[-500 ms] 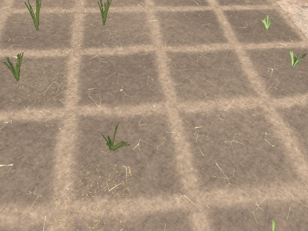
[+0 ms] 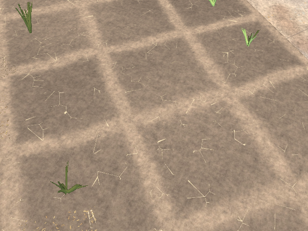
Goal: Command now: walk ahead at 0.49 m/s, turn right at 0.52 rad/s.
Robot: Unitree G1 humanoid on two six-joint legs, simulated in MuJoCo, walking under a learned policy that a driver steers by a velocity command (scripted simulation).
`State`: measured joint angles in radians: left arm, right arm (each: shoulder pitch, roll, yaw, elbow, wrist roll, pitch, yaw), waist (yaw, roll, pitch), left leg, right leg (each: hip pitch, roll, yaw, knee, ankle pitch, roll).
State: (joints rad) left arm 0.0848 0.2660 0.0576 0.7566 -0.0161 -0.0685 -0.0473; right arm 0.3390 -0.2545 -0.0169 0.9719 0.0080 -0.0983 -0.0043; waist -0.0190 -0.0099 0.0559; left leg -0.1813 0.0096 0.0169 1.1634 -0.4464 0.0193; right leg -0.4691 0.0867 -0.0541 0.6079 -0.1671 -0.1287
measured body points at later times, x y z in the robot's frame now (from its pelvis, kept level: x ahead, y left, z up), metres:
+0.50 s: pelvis +0.30 +0.04 +0.01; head +0.32 +0.05 +0.46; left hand +0.41 +0.30 -0.11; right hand +0.40 -0.25 -0.08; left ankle +0.39 +0.13 -0.72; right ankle +0.15 -0.06 -0.63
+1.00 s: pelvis +0.56 -0.06 +0.01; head +0.59 -0.07 +0.46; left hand +0.80 +0.15 -0.06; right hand +0.52 -0.33 -0.12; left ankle +0.45 +0.11 -0.64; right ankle +0.61 -0.18 -0.72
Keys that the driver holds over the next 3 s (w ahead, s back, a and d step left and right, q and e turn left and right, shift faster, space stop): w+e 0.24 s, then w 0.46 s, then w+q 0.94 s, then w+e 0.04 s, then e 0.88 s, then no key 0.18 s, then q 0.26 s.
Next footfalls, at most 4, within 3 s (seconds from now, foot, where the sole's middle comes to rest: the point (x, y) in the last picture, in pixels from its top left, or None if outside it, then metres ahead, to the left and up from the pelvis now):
0.40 left None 0.43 0.12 -0.75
0.90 right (197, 185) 0.64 -0.18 -0.75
1.42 left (141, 133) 0.93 0.07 -0.75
1.88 right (165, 88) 1.24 -0.06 -0.75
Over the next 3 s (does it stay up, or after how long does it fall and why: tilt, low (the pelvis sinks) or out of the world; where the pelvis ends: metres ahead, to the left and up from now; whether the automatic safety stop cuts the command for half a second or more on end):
stays up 1.12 0.00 0.02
